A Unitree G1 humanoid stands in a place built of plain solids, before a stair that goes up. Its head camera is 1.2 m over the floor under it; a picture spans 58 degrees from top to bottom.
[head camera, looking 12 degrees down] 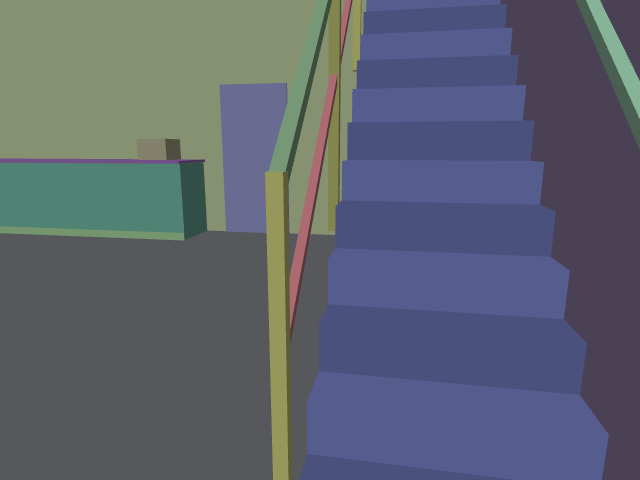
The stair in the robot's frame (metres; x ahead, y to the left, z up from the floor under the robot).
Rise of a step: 0.19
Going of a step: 0.21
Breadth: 0.91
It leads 10 degrees to the right of straight ahead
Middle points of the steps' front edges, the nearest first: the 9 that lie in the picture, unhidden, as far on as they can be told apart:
1.21 -0.40 0.37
1.42 -0.44 0.57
1.63 -0.48 0.76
1.83 -0.52 0.95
2.04 -0.55 1.14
2.25 -0.59 1.33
2.46 -0.63 1.52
2.67 -0.67 1.71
2.88 -0.70 1.91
